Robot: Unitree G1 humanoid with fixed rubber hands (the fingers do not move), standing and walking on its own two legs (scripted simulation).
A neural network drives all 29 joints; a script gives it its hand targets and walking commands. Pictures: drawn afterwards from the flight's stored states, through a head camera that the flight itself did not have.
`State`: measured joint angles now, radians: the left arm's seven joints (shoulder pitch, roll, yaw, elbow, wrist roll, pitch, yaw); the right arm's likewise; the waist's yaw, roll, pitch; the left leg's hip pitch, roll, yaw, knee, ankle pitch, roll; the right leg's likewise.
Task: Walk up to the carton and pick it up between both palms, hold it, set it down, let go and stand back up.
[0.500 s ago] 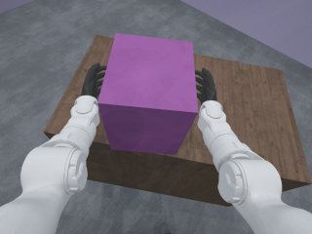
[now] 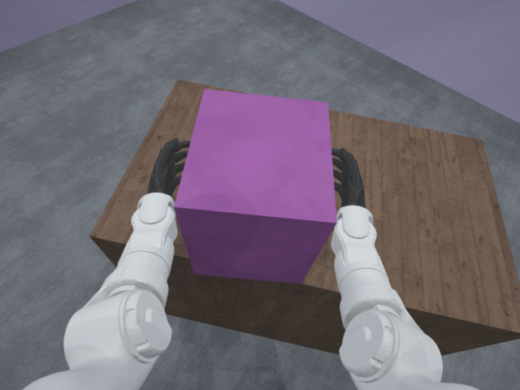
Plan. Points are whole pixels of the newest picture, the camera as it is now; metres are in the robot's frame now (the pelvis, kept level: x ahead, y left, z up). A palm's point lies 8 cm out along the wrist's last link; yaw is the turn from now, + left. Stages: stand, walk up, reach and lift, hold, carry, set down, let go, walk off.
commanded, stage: reach and lift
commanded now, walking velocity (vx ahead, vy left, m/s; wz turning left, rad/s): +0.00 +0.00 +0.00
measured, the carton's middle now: (256, 194) +0.45 +0.01 -0.02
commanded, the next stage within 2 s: none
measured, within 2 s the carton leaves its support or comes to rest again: leaves its support in 1.04 s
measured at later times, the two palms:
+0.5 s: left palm (162, 192) +0.42 +0.17 +0.03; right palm (349, 202) +0.41 -0.13 +0.04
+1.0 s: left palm (170, 190) +0.42 +0.15 +0.04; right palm (358, 205) +0.40 -0.15 +0.04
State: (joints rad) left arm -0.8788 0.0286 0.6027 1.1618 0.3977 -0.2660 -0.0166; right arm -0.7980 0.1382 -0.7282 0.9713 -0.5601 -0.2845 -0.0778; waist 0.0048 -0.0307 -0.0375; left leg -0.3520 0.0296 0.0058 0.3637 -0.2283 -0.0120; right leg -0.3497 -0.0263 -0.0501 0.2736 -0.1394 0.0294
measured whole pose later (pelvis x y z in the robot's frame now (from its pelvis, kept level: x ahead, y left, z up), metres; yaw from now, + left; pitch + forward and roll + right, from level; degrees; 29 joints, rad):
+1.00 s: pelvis -0.01 -0.01 +0.00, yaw +2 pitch +14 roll -1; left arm -0.87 0.00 0.58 1.10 0.41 -0.23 -0.01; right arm -0.78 0.15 -0.75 0.95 -0.56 -0.33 -0.08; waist -0.03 -0.03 -0.06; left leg -0.38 0.03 -0.01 0.33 -0.19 -0.02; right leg -0.37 -0.03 -0.08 0.25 -0.12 0.02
